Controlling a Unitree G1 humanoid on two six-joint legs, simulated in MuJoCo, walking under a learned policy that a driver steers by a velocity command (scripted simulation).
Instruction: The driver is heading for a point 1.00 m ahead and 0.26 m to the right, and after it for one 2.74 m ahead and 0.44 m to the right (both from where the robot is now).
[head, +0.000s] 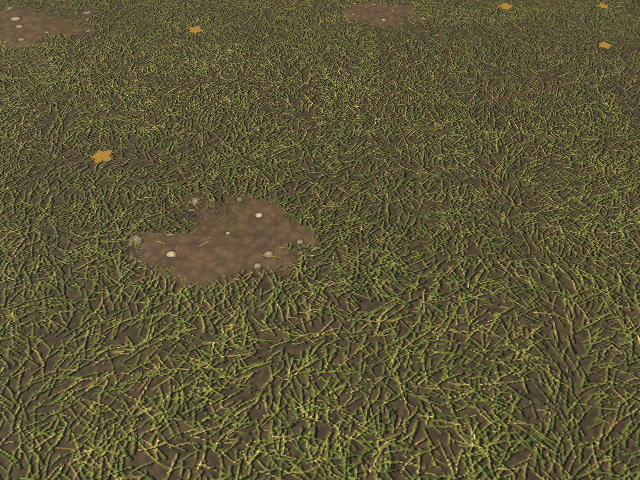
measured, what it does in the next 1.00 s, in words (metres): walks ahead: left foot, then right foot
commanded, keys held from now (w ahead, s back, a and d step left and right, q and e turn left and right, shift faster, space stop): shift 0.14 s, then w+shift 0.58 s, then w+e+shift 0.28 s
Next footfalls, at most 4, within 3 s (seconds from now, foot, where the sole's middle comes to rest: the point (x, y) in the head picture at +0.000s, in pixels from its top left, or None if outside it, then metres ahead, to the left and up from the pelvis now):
0.48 left None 0.21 0.16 -0.78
1.00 right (320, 414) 0.66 0.02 -0.78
1.40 left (301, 262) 1.10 0.07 -0.78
1.86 right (447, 243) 1.30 -0.37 -0.92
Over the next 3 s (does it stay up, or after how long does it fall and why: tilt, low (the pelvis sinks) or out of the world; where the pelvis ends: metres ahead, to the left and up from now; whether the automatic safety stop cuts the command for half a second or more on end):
stays up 1.55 -0.49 -0.14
